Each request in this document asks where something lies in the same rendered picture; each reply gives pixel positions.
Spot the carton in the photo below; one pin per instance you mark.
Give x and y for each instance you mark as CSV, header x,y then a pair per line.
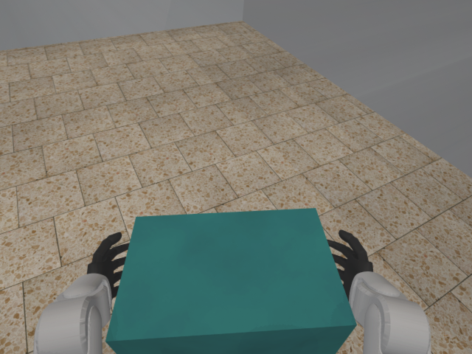
x,y
256,282

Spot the right robot forearm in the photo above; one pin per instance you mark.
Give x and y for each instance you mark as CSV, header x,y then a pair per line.
x,y
392,324

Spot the left robot forearm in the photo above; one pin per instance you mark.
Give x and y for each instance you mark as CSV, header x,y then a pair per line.
x,y
73,323

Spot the right robot hand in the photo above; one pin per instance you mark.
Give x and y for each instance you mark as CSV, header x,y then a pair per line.
x,y
356,262

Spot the left robot hand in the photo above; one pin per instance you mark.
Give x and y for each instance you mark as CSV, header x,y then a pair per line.
x,y
102,260

